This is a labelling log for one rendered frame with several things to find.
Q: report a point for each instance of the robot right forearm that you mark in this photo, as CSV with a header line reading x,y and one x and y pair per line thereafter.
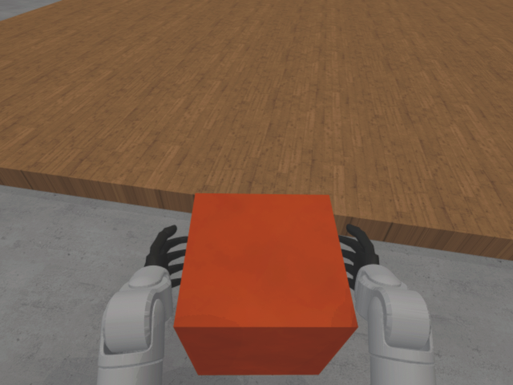
x,y
399,329

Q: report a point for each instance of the carton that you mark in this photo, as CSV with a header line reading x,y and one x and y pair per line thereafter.
x,y
264,289

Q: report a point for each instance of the robot right hand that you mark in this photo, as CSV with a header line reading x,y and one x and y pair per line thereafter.
x,y
364,249

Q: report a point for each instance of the robot left forearm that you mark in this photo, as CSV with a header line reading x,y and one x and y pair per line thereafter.
x,y
131,345

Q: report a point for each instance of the robot left hand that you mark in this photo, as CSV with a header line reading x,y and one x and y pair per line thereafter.
x,y
159,252

